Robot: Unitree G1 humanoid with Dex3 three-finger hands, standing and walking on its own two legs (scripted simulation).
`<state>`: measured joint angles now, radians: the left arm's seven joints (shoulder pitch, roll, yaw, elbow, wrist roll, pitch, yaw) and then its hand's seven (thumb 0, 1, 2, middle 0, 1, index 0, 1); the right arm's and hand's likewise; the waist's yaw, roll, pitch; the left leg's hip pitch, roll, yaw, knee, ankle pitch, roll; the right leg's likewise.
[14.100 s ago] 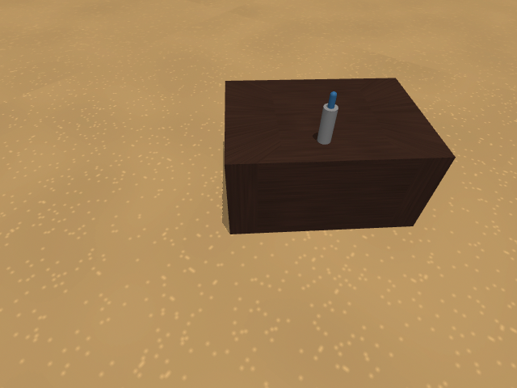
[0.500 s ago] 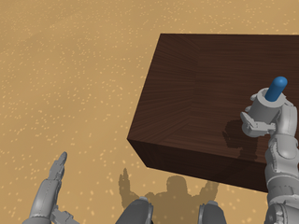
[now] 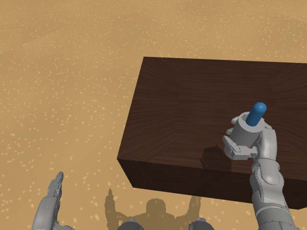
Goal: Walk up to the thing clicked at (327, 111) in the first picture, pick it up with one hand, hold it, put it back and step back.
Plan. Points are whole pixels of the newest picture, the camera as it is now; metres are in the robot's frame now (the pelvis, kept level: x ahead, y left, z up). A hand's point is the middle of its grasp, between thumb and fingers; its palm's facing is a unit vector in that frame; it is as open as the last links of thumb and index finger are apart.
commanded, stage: lift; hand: right
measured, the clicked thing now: (245, 132) +0.37 -0.19 +0.04
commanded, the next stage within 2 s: hold in 0.56 s
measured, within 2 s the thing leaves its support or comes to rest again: neither
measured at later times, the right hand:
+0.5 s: hand (239, 139) +0.35 -0.17 +0.05, palm faces +0.15 +0.99 -0.01, open 7.9 cm
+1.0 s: hand (242, 140) +0.34 -0.17 +0.07, palm faces +0.14 +0.99 -0.01, open 7.9 cm
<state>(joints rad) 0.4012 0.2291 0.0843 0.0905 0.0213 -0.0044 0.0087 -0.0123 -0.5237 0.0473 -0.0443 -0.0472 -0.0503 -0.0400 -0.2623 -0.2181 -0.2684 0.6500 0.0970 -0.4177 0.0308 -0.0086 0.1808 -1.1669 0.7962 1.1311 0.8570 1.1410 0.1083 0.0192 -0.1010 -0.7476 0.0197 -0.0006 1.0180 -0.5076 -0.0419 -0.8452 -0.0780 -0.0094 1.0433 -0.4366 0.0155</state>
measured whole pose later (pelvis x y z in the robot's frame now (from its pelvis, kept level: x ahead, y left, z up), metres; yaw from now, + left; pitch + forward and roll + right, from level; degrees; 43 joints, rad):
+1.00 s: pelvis +0.01 +0.00 +0.03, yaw +0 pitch +7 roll +0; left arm 0.35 0.20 0.10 0.27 -0.01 -0.03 0.05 -0.01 -0.53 0.05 -0.05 -0.06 -0.05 -0.05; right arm -0.09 -0.17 -0.17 0.41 0.13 -0.32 0.01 -0.01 0.18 -1.17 0.80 1.13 0.86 1.14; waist 0.05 0.01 -0.06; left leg -0.52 0.03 -0.02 0.85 -0.45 -0.04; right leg -0.60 -0.07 -0.04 0.85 -0.37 0.02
